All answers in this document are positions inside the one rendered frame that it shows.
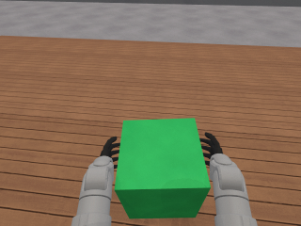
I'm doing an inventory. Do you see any left robot hand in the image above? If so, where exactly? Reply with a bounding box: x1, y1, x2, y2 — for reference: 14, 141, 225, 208
100, 137, 120, 169

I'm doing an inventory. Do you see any carton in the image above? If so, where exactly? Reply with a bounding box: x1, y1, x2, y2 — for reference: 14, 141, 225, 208
114, 118, 211, 219

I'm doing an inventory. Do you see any robot left forearm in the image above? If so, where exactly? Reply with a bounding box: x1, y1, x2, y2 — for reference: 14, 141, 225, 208
71, 155, 114, 226

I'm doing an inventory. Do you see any robot right forearm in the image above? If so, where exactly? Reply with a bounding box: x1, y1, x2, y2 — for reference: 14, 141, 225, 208
209, 153, 258, 226

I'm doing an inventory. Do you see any right robot hand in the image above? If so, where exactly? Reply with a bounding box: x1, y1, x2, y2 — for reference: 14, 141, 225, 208
199, 132, 223, 166

